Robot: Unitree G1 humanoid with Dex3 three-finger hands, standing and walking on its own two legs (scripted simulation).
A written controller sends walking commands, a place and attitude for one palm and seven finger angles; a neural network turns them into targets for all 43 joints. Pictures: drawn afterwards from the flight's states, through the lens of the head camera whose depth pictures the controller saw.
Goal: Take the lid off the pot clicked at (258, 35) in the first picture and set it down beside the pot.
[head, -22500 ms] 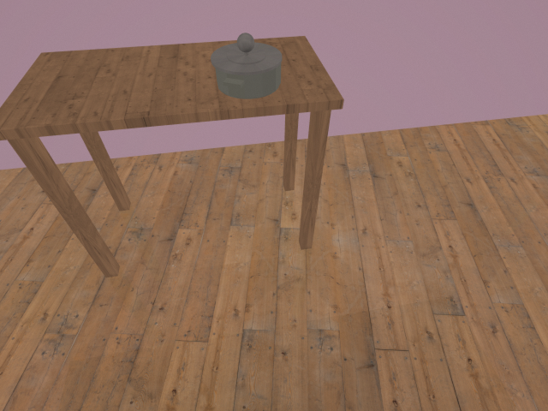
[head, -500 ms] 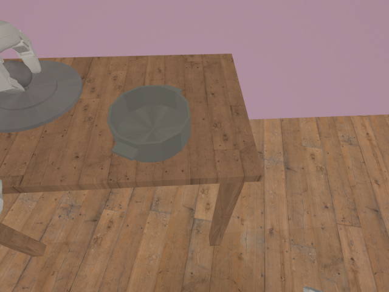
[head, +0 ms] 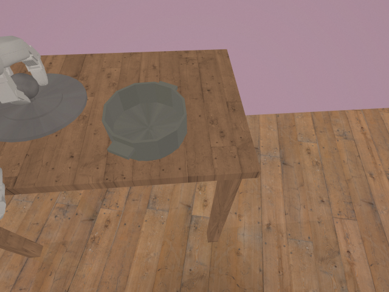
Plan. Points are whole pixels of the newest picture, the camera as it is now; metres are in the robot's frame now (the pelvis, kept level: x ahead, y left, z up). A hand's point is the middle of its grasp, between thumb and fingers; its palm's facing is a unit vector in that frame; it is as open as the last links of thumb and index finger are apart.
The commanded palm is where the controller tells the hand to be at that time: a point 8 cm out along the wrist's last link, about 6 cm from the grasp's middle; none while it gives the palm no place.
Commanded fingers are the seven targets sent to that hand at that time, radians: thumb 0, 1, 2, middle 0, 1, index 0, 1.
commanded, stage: lower the lid onto the table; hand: left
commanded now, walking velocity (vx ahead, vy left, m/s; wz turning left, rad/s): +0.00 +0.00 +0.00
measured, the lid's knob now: (23, 86) +0.48 +0.32 +0.16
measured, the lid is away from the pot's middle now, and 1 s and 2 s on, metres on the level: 0.22 0.23 0.23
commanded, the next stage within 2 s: open the fingers wide in 1.66 s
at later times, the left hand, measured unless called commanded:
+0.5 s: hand (21, 98) +0.46 +0.33 +0.14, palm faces -0.42 -0.12 -0.90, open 7.9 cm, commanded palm +0.48 +0.32 +0.21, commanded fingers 0.00 0.59 1.02 -0.86 -1.04 -0.85 -1.05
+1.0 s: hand (30, 111) +0.45 +0.33 +0.11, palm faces -0.45 -0.12 -0.89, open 7.9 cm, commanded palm +0.48 +0.33 +0.17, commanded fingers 0.00 0.59 1.02 -0.86 -1.04 -0.85 -1.05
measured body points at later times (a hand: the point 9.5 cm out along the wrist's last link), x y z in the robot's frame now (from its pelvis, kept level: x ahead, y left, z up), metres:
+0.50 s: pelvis +0.01 +0.00 +0.00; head +0.08 +0.01 +0.44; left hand +0.47 +0.33 +0.20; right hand +0.05 -0.28 -0.13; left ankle -0.01 +0.07 -0.74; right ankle -0.01 -0.14 -0.74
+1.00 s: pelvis +0.00 +0.00 -0.01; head +0.08 +0.01 +0.43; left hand +0.47 +0.33 +0.16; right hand +0.04 -0.28 -0.13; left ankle -0.01 +0.07 -0.74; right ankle -0.01 -0.14 -0.74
